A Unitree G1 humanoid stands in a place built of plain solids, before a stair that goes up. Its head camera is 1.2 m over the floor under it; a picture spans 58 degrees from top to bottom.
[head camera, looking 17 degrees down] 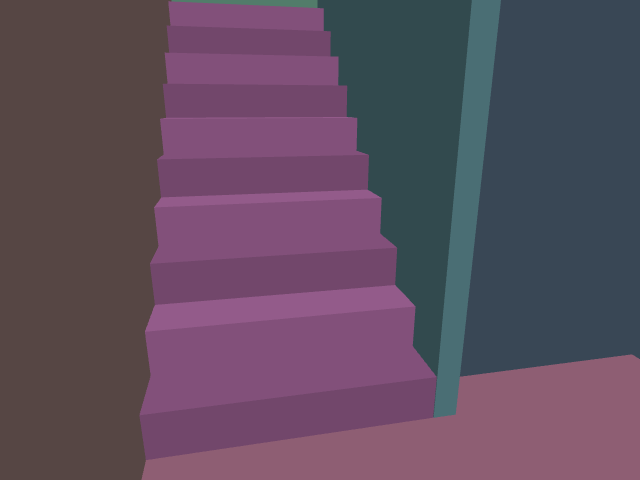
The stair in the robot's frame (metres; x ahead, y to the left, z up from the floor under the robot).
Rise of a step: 0.19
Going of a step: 0.24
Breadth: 1.10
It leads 12 degrees to the left of straight ahead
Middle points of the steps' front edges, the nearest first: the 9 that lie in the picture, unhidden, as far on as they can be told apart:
1.35 0.08 0.19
1.59 0.13 0.38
1.82 0.18 0.57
2.06 0.22 0.76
2.29 0.27 0.95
2.52 0.32 1.14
2.76 0.37 1.33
2.99 0.42 1.52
3.23 0.46 1.71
